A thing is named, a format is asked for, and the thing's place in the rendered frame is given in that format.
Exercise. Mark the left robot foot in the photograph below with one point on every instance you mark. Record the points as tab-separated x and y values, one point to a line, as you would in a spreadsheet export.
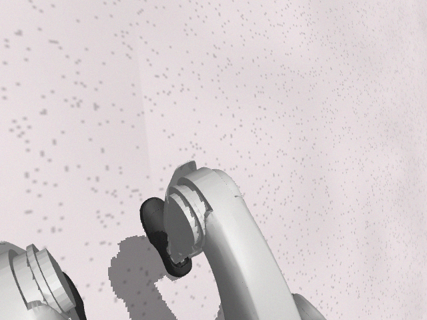
79	303

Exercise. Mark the right robot hand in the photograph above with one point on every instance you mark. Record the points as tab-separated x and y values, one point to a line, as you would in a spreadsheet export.
306	310

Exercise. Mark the right robot foot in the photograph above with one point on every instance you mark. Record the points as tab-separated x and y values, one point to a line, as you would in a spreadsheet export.
151	214

